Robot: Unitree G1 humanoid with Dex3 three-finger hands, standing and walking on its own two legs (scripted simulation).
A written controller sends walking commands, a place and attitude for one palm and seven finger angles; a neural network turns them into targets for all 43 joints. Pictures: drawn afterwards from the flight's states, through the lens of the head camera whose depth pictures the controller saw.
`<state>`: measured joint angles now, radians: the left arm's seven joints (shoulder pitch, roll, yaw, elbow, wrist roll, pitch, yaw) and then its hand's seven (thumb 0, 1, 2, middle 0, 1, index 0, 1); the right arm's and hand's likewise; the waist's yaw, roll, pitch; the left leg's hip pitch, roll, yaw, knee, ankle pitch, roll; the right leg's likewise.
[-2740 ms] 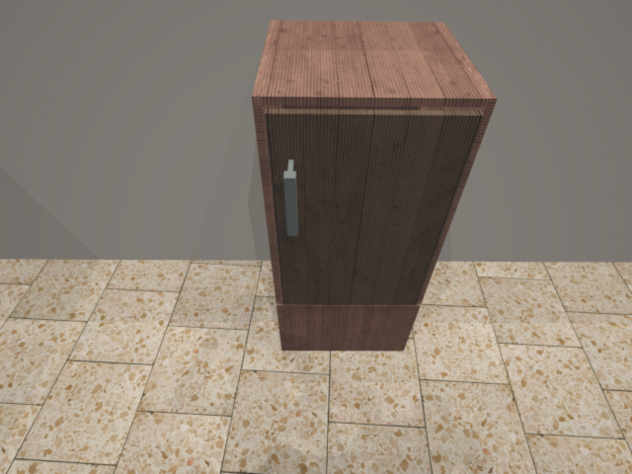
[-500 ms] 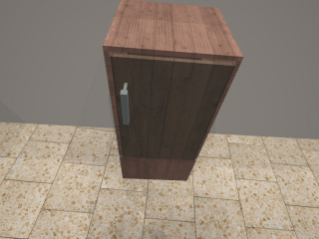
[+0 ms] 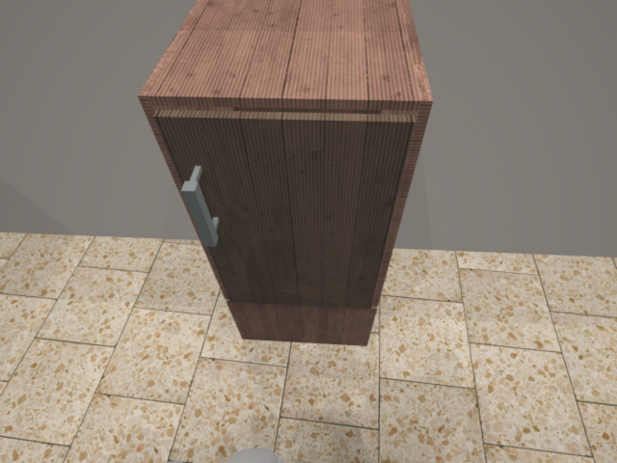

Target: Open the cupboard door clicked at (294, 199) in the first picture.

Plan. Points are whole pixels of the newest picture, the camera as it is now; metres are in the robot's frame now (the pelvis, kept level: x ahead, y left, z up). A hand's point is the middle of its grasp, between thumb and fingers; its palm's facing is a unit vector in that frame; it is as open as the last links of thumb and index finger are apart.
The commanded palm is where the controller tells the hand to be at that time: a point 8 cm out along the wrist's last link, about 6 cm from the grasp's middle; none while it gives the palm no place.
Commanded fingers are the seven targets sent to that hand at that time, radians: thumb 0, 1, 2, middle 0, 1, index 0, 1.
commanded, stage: come to a stop and stand still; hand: left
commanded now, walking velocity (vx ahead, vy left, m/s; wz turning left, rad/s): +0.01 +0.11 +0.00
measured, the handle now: (204, 207) +0.51 +0.23 -0.02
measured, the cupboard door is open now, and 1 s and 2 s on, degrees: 0 0 0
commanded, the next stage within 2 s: look again from close up in 0.64 s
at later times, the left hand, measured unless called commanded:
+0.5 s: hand out of the picture -0.03 +0.23 -0.17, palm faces +0.03 -0.97 -0.23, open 7.4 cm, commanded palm none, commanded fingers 0.00 0.90 0.90 -0.20 -0.30 -0.20 -0.30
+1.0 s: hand out of the picture -0.03 +0.22 -0.17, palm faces -0.01 -0.98 -0.20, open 7.4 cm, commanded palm none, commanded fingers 0.00 0.90 0.90 -0.20 -0.30 -0.20 -0.30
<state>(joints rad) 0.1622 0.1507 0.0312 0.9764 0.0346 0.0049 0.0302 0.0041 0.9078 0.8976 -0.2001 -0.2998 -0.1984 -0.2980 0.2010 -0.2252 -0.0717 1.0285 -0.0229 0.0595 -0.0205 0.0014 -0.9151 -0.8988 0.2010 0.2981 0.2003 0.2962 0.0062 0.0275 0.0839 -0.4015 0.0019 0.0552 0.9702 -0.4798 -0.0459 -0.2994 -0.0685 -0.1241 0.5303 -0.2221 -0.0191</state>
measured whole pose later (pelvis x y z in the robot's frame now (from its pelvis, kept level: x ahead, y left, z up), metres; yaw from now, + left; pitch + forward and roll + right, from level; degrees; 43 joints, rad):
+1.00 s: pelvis -0.05 +0.04 +0.00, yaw -1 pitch -2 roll +0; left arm 0.30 0.15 -0.02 1.08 0.02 -0.01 0.04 0.01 0.92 0.90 -0.20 -0.30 -0.20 -0.30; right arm 0.34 -0.14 0.01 1.06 -0.02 0.00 -0.02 0.00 -0.91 -0.90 0.20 0.30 0.20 0.30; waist -0.02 0.02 0.00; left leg -0.23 -0.01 0.06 0.52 -0.26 0.04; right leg -0.22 -0.02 -0.04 0.52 -0.27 -0.01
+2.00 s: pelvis -0.06 +0.03 -0.10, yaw +2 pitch +17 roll -4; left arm 0.38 0.28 0.22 0.00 -0.31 -0.39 -0.42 0.01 0.28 0.63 -0.24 -0.70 -0.24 -0.70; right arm 0.17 -0.20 0.02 0.55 0.02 -0.20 -0.04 0.01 -0.91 -0.90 0.21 0.30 0.21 0.30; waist 0.04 0.04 -0.14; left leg -1.01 0.02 -0.06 1.27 -0.55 0.01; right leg -0.93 0.02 -0.13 1.20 -0.56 -0.05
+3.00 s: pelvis -0.05 +0.05 -0.07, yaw +1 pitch +15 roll -3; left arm -0.01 0.45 0.43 0.41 -0.37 -0.31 -0.55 -0.01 -0.50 0.30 -0.30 -1.20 -0.30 -1.20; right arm 0.29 -0.28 0.03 0.52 0.04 -0.17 -0.06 0.01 -0.91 -0.90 0.21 0.30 0.21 0.30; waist -0.02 0.02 -0.13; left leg -0.87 0.02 -0.01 1.09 -0.49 0.04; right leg -0.80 0.02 -0.08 1.01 -0.48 -0.01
